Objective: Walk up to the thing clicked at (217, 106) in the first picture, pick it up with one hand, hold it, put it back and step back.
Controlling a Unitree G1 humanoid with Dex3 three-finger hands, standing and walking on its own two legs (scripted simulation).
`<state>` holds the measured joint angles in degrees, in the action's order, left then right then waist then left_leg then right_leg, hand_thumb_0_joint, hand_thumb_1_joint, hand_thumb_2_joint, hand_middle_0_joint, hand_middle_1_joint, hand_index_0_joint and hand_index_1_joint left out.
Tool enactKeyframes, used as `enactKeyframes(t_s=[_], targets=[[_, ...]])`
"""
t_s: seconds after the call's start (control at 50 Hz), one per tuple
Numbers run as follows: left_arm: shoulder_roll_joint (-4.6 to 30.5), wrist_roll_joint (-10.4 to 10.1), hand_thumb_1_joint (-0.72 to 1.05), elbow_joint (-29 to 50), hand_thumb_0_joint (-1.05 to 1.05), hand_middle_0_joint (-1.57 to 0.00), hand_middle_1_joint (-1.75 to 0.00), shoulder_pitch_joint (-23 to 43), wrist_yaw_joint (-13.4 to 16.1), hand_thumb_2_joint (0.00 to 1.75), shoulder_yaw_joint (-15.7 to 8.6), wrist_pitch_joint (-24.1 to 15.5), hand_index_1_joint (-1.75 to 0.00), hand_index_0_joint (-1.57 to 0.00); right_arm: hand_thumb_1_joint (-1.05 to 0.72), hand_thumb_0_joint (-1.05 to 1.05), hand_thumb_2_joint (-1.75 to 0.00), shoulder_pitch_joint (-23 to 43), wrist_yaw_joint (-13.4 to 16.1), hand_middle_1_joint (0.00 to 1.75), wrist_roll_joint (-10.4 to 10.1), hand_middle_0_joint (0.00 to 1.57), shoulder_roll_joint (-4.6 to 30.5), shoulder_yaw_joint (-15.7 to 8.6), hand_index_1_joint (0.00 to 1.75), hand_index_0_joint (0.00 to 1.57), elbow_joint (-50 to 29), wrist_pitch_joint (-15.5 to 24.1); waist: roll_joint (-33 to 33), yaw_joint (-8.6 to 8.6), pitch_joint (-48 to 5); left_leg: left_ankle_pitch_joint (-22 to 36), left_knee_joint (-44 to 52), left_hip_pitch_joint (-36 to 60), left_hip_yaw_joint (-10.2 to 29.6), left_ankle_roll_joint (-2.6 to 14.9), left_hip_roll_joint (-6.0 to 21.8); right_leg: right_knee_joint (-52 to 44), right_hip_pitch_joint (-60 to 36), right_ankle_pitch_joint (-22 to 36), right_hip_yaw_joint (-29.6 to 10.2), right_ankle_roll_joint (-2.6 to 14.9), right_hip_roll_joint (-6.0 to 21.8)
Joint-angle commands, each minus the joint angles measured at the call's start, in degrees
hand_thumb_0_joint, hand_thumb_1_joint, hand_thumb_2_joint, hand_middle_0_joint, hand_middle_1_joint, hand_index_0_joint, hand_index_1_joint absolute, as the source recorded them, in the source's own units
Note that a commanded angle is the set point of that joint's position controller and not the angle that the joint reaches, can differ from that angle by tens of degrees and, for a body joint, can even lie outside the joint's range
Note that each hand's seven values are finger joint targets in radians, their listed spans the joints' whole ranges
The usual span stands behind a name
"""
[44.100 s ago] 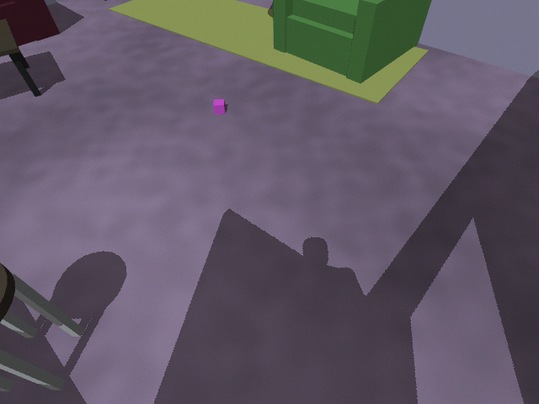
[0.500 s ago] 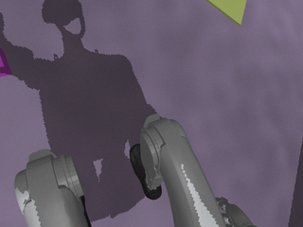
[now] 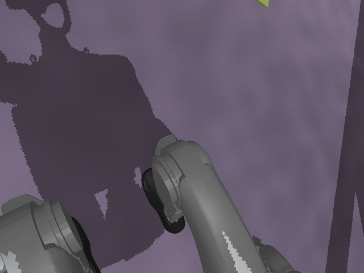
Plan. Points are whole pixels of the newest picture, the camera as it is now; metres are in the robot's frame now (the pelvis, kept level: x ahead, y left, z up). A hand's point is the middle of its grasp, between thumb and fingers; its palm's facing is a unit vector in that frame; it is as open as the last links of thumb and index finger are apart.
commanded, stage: rest palm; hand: left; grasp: from above
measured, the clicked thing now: out of the picture +0.55 +0.30 -0.28
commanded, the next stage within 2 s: close in 1.52 s
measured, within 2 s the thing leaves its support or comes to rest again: neither
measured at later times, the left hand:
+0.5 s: hand out of the picture +0.53 +0.29 -0.24, palm faces -0.45 -0.12 -0.88, open 12.0 cm
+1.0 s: hand out of the picture +0.53 +0.29 -0.25, palm faces -0.44 -0.11 -0.89, open 11.7 cm
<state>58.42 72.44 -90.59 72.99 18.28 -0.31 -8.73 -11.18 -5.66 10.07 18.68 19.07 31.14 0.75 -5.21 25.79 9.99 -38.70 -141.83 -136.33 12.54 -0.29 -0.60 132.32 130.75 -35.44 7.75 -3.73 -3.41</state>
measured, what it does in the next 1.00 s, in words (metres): stands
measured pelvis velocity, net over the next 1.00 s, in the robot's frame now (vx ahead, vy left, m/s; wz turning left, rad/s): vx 0.00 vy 0.01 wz -0.05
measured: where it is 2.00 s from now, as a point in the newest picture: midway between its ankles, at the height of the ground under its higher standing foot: (128, 236)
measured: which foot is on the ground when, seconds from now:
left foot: down 0.00-1.00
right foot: down 0.00-1.00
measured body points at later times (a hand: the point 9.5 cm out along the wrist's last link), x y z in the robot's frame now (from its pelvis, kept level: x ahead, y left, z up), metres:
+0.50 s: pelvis +0.01 +0.01 +0.00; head +0.32 +0.12 +0.31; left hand +0.55 +0.30 -0.19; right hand +0.03 -0.24 -0.05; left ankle +0.07 +0.13 -0.28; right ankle +0.12 -0.12 -0.28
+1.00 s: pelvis +0.00 +0.01 +0.00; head +0.32 +0.12 +0.30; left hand +0.55 +0.29 -0.20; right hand +0.01 -0.23 -0.04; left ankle +0.07 +0.13 -0.28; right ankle +0.12 -0.12 -0.28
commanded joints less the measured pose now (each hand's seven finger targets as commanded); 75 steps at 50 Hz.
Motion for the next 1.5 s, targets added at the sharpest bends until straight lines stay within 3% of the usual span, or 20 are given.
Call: enactKeyframes(t_s=[0.0, 0.08, 0.18, 0.24, 0.3, 0.38, 0.44, 0.48, 0.58, 0.6, 0.72, 0.88, 0.96, 1.0, 1.08, 1.16, 1.26, 1.32, 1.38, 1.48], targets=[[11.7, 0.3, -0.24, 7.0, 0.00, -0.33, -0.71, 18.3, 4.8, 0.74, -0.3, -1.2, -0.72, -0.32, -0.90, 0.00, -0.90, -12.3, 0.7, 0.30, 0.6, 0.20, 18.5, -5.4, 0.30, 0.20, 1.7, 0.9, 30.5, 3.00, -41.8, 10.8, 12.9, 29.9, -5.1, 1.12, 2.1, -11.5, -24.3, 11.2, 6.2, 5.80, -1.5], [13.7, 0.9, -0.24, 9.6, 0.00, -0.37, -0.67, 20.0, 6.9, 0.78, -1.1, -1.0, -0.69, -0.34, -0.90, 0.00, -0.90, -12.1, 0.5, 0.30, 0.7, 0.20, 19.0, -5.4, 0.30, 0.20, 2.0, 2.1, 33.5, 2.75, -42.9, 13.5, 12.7, 33.2, -4.5, 0.76, 2.5, -10.9, -23.4, 13.5, 6.7, 5.81, -1.5], [11.2, 0.3, -0.21, 5.2, 0.00, -0.36, -0.68, 17.4, 7.9, 0.73, 0.1, 0.0, -0.69, -0.35, -0.89, 0.00, -0.90, -12.4, -0.2, 0.30, 1.2, 0.20, 19.2, -5.0, 0.30, 0.20, 2.6, 3.4, 30.3, 4.58, -38.7, 14.3, 11.7, 29.6, -4.4, 1.09, 2.7, -11.1, -24.8, 15.1, 6.9, 5.48, -1.8], [12.0, 0.2, -0.19, 5.7, 0.00, -0.36, -0.68, 17.9, 8.1, 0.70, -0.9, 0.7, -0.68, -0.36, -0.89, 0.00, -0.90, -12.5, -0.7, 0.30, 1.3, 0.20, 19.4, -5.4, 0.30, 0.20, 2.8, 4.1, 33.7, 4.17, -40.0, 17.0, 12.4, 33.2, -3.7, 0.38, 3.1, -10.3, -23.3, 16.5, 7.2, 5.54, -1.4], [11.6, 0.2, -0.17, 3.5, 0.00, -0.37, -0.68, 16.4, 7.7, 0.70, -0.1, 1.1, -0.68, -0.37, -0.90, 0.00, -0.90, -12.5, -1.2, 0.30, 1.5, 0.20, 19.7, -4.9, 0.30, 0.20, 3.4, 4.2, 31.2, 5.02, -37.6, 15.6, 12.1, 31.1, -3.7, 0.83, 3.0, -10.9, -24.2, 15.7, 7.2, 5.36, -1.7], [12.6, 0.1, -0.15, 4.3, 0.00, -0.38, -0.69, 16.4, 8.1, 0.67, -0.6, 1.5, -0.68, -0.38, -0.90, 0.00, -0.90, -11.5, -1.5, 0.30, 1.5, 0.20, 19.8, -4.9, 0.30, 0.20, 2.0, 4.5, 32.6, 3.76, -40.1, 17.1, 12.2, 32.4, -3.7, 0.69, 3.0, -10.5, -25.5, 16.8, 7.3, 5.45, -1.8], [11.7, -0.1, -0.15, 2.2, 0.00, -0.38, -0.68, 15.1, 7.8, 0.67, -0.5, 1.5, -0.68, -0.39, -0.90, 0.00, -0.90, -12.2, -1.9, 0.30, 1.4, 0.20, 20.2, -4.5, 0.30, 0.20, 3.4, 4.5, 32.4, 5.35, -37.1, 17.0, 12.4, 32.6, -2.8, 0.40, 3.3, -10.3, -23.5, 16.0, 7.6, 5.56, -1.7], [13.0, -0.2, -0.15, 5.9, 0.00, -0.39, -0.69, 17.7, 8.1, 0.67, -0.5, 1.0, -0.68, -0.39, -0.90, 0.00, -0.90, -10.9, -1.8, 0.30, 1.4, 0.20, 19.9, -4.6, 0.30, 0.20, 1.7, 4.4, 33.9, 4.59, -39.9, 17.2, 12.7, 33.5, -2.9, 0.44, 3.4, -10.4, -25.1, 16.6, 7.5, 5.50, -1.9], [11.6, -0.5, -0.15, 1.0, 0.00, -0.38, -0.69, 15.1, 8.6, 0.67, 0.5, 0.6, -0.69, -0.39, -0.90, 0.00, -0.90, -10.7, -1.9, 0.30, 1.7, 0.20, 20.4, -4.1, 0.30, 0.20, 2.2, 4.8, 30.4, 5.79, -34.5, 13.7, 12.3, 29.8, -3.2, 0.83, 3.2, -11.1, -24.0, 14.1, 7.6, 5.43, -2.1], [13.6, -0.2, -0.13, 3.2, 0.00, -0.39, -0.69, 16.8, 9.1, 0.67, -0.8, 0.3, -0.69, -0.39, -0.90, 0.00, -0.90, -11.5, -1.8, 0.30, 1.7, 0.20, 20.7, -3.9, 0.30, 0.20, 3.0, 4.7, 31.5, 5.57, -35.6, 13.4, 12.5, 30.3, -2.8, 0.63, 3.3, -11.1, -24.2, 14.1, 7.7, 5.35, -1.8], [13.2, -0.8, -0.13, 2.6, 0.00, -0.40, -0.69, 16.6, 9.5, 0.67, 0.7, -0.2, -0.69, -0.40, -0.90, 0.00, -0.90, -9.9, -1.6, 0.30, 1.8, 0.20, 20.7, -3.4, 0.30, 0.20, 1.8, 5.5, 29.8, 5.83, -36.0, 11.9, 12.9, 30.5, -2.4, 0.91, 3.5, -11.4, -25.1, 13.8, 7.7, 4.89, -2.0], [15.0, -0.6, -0.13, 2.6, 0.00, -0.39, -0.70, 17.4, 10.6, 0.66, -0.3, 0.3, -0.69, -0.40, -0.90, 0.00, -0.90, -10.3, -1.7, 0.30, 2.0, 0.20, 20.8, -2.8, 0.30, 0.20, 3.3, 5.5, 33.5, 5.65, -36.8, 14.8, 13.3, 32.4, -1.7, 0.26, 4.1, -10.5, -25.2, 16.1, 7.9, 5.06, -1.7], [13.0, -0.9, -0.12, -1.2, 0.00, -0.40, -0.69, 14.4, 10.4, 0.65, 0.9, 0.8, -0.68, -0.41, -0.90, 0.00, -0.90, -9.9, -1.9, 0.30, 2.1, 0.20, 20.2, -1.6, 0.30, 0.20, 3.1, 5.4, 30.8, 6.78, -33.2, 12.8, 13.3, 29.9, -1.5, 0.64, 4.1, -11.2, -24.3, 14.5, 8.1, 4.81, -2.1], [15.2, -1.0, -0.12, 1.3, 0.00, -0.41, -0.68, 15.6, 10.3, 0.67, 0.2, 0.8, -0.68, -0.41, -0.90, 0.00, -0.90, -10.5, -1.8, 0.30, 2.1, 0.20, 20.5, -1.7, 0.30, 0.20, 3.3, 5.5, 31.6, 6.22, -35.3, 13.8, 12.9, 30.5, -2.1, 0.79, 4.0, -11.3, -26.4, 15.7, 7.7, 4.71, -2.1], [13.2, -1.6, -0.11, -2.3, 0.00, -0.40, -0.70, 13.0, 10.2, 0.65, 0.9, 1.4, -0.69, -0.41, -0.90, 0.00, -0.90, -10.2, -1.9, 0.30, 2.3, 0.20, 20.3, -1.1, 0.30, 0.20, 3.2, 5.4, 30.0, 6.83, -34.0, 14.5, 12.6, 29.3, -1.9, 0.80, 4.1, -11.5, -27.1, 16.0, 8.0, 4.81, -2.1], [15.8, -1.8, -0.11, 2.0, 0.00, -0.41, -0.69, 15.5, 10.0, 0.64, -0.4, 1.1, -0.68, -0.41, -0.91, 0.00, -0.90, -9.8, -1.7, 0.30, 2.1, 0.20, 20.8, -1.0, 0.30, 0.20, 3.0, 5.3, 32.5, 6.10, -34.4, 14.1, 13.0, 31.1, -1.0, 0.25, 4.5, -11.1, -24.3, 15.0, 8.1, 5.17, -1.7], [15.3, -1.6, -0.06, 0.0, 0.00, -0.45, -0.69, 13.9, 9.7, 0.67, 0.9, 1.2, -0.68, -0.45, -0.91, 0.00, -0.90, -8.9, -1.4, 0.30, 2.1, 0.20, 20.9, -0.9, 0.30, 0.20, 1.9, 4.9, 29.4, 6.44, -33.3, 11.2, 12.8, 27.8, -2.2, 0.90, 4.0, -12.0, -27.2, 13.7, 7.8, 4.90, -2.3], [17.0, -1.3, -0.08, 3.5, 0.00, -0.43, -0.68, 15.2, 9.3, 0.64, -0.9, 1.1, -0.68, -0.44, -0.91, 0.00, -0.90, -10.2, -1.5, 0.30, 2.2, 0.20, 20.9, -0.7, 0.30, 0.20, 2.8, 5.0, 33.2, 5.77, -34.9, 14.8, 12.8, 31.9, -1.2, 0.19, 4.4, -11.3, -24.9, 15.3, 8.0, 5.16, -1.6], [14.4, -1.8, -0.06, 0.2, 0.00, -0.44, -0.68, 12.8, 8.8, 0.63, 0.9, 1.3, -0.67, -0.45, -0.90, 0.00, -0.90, -9.3, -1.5, 0.30, 2.3, 0.20, 21.3, -0.6, 0.30, 0.20, 1.9, 4.8, 30.0, 7.36, -32.4, 13.6, 13.1, 30.3, -1.0, 0.48, 4.4, -11.7, -25.2, 14.7, 8.3, 4.98, -1.9], [16.5, -1.8, -0.04, 2.7, 0.00, -0.45, -0.66, 14.3, 8.5, 0.60, -0.4, 1.0, -0.65, -0.46, -0.91, 0.00, -0.90, -9.7, -1.4, 0.30, 2.2, 0.20, 21.7, -0.6, 0.30, 0.20, 2.3, 4.4, 32.8, 6.30, -33.6, 15.4, 13.0, 32.7, -0.3, -0.09, 4.7, -11.3, -23.5, 15.0, 8.3, 5.26, -1.3]])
